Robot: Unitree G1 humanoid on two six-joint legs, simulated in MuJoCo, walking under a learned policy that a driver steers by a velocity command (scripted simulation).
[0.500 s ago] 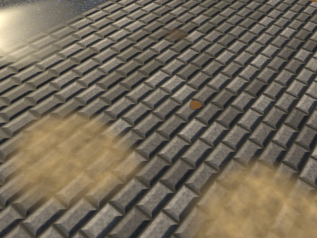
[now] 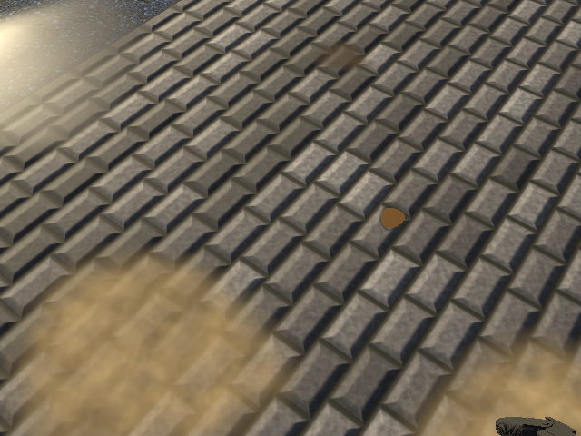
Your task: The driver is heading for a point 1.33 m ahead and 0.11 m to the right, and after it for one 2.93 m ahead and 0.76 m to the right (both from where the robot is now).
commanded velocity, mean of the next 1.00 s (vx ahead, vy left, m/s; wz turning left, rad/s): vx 0.04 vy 0.00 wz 0.00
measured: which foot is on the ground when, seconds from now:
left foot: up 0.00-0.24, down 0.26-0.68, up 0.70-1.00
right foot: down 0.00-0.24, up 0.26-0.66, down 0.68-1.00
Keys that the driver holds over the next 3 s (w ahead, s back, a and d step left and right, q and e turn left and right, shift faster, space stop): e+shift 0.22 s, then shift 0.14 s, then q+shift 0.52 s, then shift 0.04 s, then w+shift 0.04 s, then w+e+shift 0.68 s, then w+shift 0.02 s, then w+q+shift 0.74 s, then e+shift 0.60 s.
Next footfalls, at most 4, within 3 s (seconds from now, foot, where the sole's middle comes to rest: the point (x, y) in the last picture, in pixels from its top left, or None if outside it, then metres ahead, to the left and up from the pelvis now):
0.26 left None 0.21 0.15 -0.76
0.68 right None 0.06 -0.03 -0.76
1.14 left None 0.15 0.25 -0.76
1.60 right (298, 384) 0.54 0.03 -0.76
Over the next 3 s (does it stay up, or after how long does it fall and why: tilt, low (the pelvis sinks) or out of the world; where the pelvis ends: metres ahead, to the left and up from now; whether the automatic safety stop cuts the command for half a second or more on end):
stays up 1.43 -0.21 0.01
